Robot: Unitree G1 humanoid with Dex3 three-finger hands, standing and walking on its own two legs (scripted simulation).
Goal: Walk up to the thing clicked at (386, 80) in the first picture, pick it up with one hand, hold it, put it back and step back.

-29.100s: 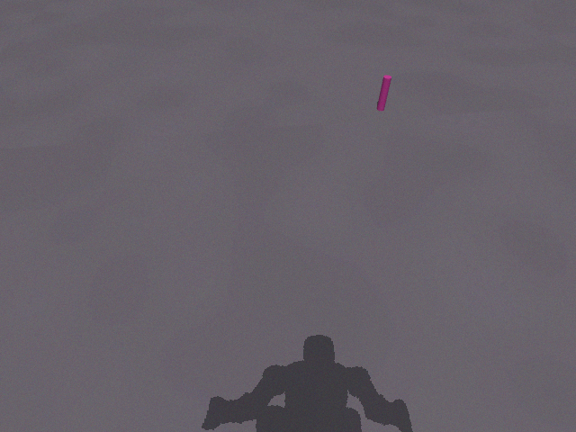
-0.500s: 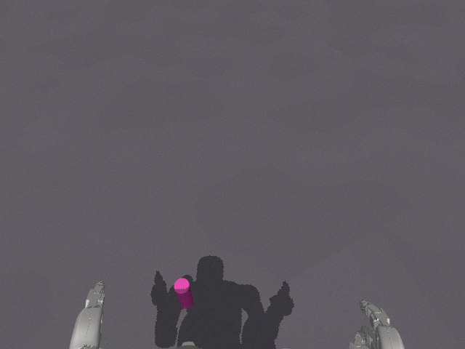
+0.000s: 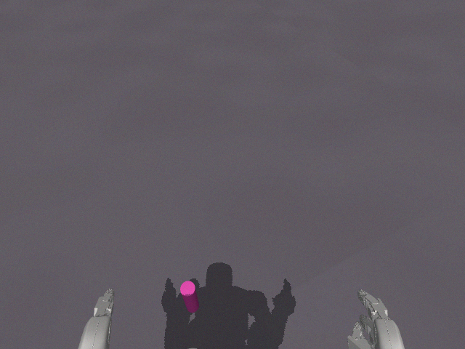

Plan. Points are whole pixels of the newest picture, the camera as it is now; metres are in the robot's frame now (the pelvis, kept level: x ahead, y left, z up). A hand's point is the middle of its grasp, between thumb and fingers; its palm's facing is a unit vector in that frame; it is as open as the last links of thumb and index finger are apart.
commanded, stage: home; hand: left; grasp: from the side
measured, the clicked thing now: (190, 297) +0.41 +0.17 -0.60
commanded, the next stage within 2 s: stand in 1.32 s
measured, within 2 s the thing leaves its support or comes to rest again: neither
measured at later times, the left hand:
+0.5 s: hand (138, 342) +0.17 +0.17 -0.06, palm faces +0.09 -0.95 -0.29, open 17.4 cm
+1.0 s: hand (134, 343) +0.17 +0.18 -0.06, palm faces +0.09 -0.95 -0.28, open 17.5 cm
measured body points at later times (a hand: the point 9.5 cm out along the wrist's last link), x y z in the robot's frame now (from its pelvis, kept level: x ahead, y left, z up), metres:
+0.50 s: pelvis +0.00 +0.00 +0.00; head +0.03 +0.00 +0.45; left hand +0.16 +0.22 -0.04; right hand +0.16 -0.25 -0.07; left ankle +0.02 +0.13 -0.68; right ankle +0.00 -0.13 -0.68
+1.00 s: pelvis +0.00 +0.00 +0.00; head +0.03 +0.01 +0.45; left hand +0.16 +0.23 -0.04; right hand +0.16 -0.24 -0.07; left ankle +0.02 +0.13 -0.68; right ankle +0.00 -0.13 -0.68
